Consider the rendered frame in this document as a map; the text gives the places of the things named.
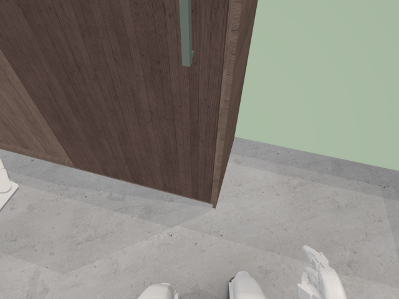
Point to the robot left hand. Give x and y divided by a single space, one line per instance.
7 187

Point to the wardrobe door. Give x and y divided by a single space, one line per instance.
21 123
107 77

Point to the handle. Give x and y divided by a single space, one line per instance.
185 27

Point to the robot right thigh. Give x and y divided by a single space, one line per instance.
245 288

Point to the robot right hand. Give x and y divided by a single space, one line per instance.
327 284

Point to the robot left thigh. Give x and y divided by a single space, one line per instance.
159 291

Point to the robot thigh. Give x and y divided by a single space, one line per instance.
245 288
159 291

